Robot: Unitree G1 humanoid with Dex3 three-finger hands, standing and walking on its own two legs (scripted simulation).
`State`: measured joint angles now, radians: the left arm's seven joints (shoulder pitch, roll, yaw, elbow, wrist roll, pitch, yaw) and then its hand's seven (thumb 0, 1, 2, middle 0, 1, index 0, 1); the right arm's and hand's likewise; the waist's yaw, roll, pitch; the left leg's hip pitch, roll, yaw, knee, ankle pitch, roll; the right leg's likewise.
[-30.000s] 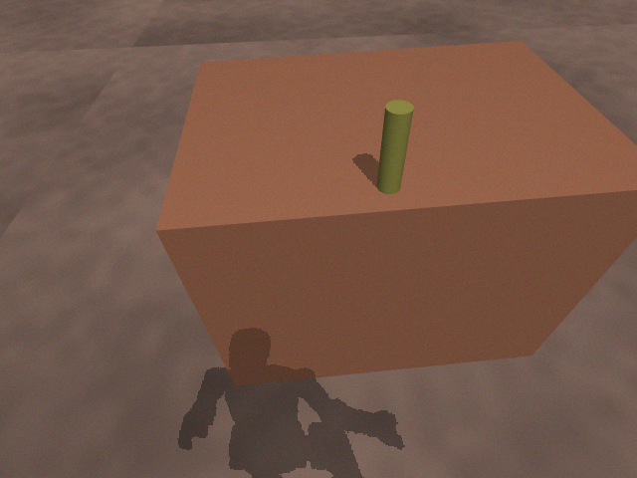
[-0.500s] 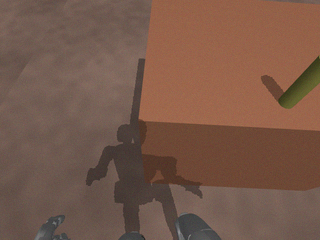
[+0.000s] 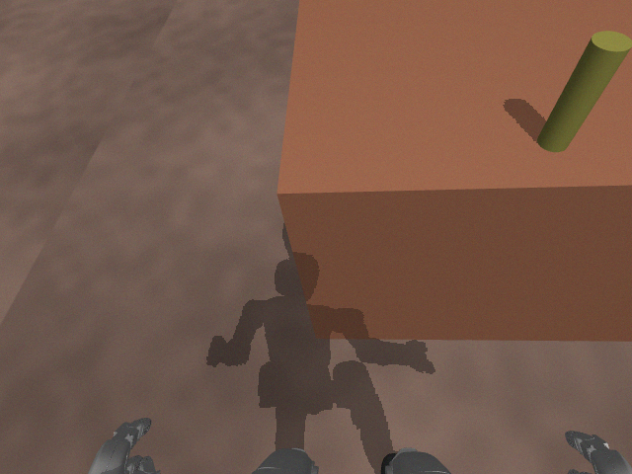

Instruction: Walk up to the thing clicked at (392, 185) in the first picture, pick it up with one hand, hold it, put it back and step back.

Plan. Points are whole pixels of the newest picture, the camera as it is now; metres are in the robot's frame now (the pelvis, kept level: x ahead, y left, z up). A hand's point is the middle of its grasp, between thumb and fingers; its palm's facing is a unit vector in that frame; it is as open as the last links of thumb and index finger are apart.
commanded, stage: step back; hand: right
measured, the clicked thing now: (578, 98) +0.60 -0.34 +0.07
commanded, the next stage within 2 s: none
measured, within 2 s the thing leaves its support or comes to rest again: neither
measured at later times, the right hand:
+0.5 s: hand out of the picture -0.01 -0.30 -0.14, palm faces +0.01 +0.91 -0.42, open 7.4 cm
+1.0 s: hand out of the picture -0.21 -0.30 -0.15, palm faces -0.09 +0.91 -0.40, open 7.4 cm
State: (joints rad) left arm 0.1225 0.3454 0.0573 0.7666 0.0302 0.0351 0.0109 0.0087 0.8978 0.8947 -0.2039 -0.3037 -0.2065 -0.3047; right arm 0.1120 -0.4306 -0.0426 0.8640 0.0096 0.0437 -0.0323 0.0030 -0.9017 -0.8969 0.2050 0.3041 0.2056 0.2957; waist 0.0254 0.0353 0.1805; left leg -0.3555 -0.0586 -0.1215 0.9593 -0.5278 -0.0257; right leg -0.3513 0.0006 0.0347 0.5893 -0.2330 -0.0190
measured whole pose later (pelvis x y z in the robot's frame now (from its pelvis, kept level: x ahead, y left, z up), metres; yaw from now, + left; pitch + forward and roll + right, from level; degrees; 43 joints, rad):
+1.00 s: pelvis -0.30 -0.04 -0.01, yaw +2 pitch -3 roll +0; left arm 0.09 0.37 0.06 0.79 0.01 0.08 0.02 0.01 0.90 0.89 -0.20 -0.30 -0.20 -0.30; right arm 0.18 -0.36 -0.03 0.87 -0.03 0.04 0.00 0.01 -0.90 -0.90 0.21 0.30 0.21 0.30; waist 0.00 -0.03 0.19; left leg -0.29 -0.02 -0.03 0.66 -0.31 0.03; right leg -0.47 0.06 0.09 1.06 -0.53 -0.02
